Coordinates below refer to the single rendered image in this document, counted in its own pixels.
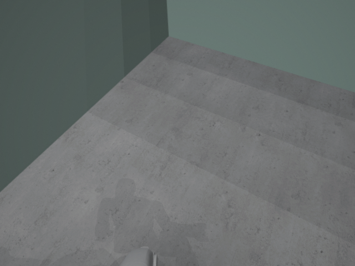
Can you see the left robot thigh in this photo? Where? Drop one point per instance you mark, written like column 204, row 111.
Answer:
column 140, row 257

